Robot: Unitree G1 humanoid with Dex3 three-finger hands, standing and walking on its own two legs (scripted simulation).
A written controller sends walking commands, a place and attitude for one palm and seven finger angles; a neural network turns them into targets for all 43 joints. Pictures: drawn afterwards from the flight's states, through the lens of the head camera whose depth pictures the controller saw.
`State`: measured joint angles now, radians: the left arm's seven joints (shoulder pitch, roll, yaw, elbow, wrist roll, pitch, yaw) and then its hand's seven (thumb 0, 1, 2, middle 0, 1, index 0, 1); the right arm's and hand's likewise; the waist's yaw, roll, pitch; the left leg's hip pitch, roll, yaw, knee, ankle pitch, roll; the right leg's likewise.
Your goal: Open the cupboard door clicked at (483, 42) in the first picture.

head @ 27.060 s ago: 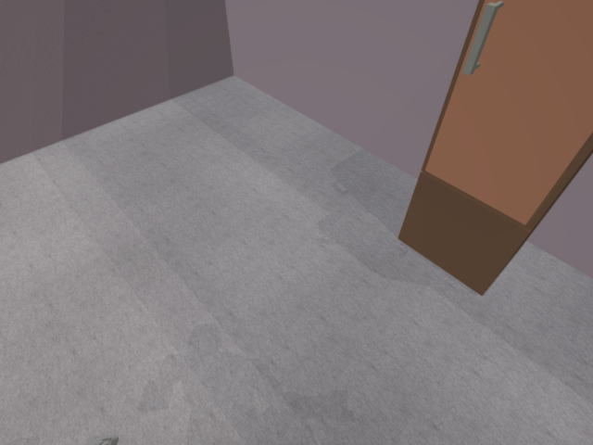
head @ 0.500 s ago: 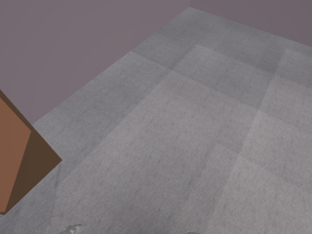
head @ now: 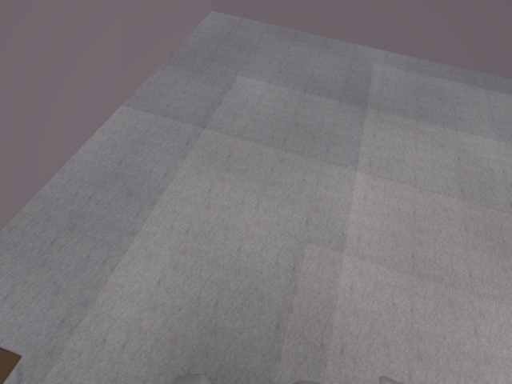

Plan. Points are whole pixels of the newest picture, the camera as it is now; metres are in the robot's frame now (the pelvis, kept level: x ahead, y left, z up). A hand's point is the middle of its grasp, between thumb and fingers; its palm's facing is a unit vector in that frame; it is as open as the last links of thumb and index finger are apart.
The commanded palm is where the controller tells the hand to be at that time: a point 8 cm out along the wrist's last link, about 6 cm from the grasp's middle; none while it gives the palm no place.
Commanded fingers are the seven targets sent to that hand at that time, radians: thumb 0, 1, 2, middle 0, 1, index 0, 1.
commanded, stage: walk to a spot facing it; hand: left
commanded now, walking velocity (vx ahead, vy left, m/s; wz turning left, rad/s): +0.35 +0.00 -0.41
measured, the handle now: out of the picture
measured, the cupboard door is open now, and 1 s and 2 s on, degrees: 41 41 41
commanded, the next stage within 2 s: turn to face it in 0.86 s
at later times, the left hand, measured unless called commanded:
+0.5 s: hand (226, 260) +0.36 +0.08 -0.15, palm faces -0.22 -0.96 -0.19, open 7.3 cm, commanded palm none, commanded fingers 0.00 0.90 0.90 -0.20 -0.30 -0.20 -0.30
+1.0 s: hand (234, 195) +0.54 +0.08 -0.16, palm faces -0.22 -0.96 -0.16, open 7.3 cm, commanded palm none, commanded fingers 0.00 0.90 0.90 -0.20 -0.30 -0.20 -0.30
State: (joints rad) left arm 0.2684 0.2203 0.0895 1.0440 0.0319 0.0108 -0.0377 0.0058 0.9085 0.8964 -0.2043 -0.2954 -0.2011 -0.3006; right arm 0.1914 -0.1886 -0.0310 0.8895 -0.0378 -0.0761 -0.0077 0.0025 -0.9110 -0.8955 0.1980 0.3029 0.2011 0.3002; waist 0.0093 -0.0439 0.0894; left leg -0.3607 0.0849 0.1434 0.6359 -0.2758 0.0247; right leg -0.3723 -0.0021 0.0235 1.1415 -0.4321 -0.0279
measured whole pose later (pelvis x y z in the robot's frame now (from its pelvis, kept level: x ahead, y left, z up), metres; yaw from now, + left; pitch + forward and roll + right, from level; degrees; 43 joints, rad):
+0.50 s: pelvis +0.22 -0.07 +0.01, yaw -10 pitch +1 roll +0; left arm 0.10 0.17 0.06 0.99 0.02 -0.06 -0.01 0.00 0.91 0.90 -0.20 -0.29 -0.20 -0.30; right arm 0.33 -0.17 -0.04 1.07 -0.02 -0.01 0.00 0.01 -0.91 -0.90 0.20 0.30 0.20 0.30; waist -0.07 0.00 0.10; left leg -0.45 0.14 0.09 1.09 -0.38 -0.05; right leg -0.25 0.01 -0.11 0.48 -0.25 -0.06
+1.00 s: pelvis +0.46 -0.08 +0.02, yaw -17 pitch +0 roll +0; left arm 0.23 0.17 0.07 1.05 0.04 -0.01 -0.02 0.01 0.93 0.90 -0.20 -0.30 -0.20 -0.30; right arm 0.26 -0.17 -0.05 1.03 -0.02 -0.07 -0.02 -0.01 -0.95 -0.90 0.20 0.30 0.20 0.30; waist 0.02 -0.02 0.06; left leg -0.14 0.06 0.22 0.39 -0.25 0.03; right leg -0.55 -0.11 -0.05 0.94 -0.22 0.01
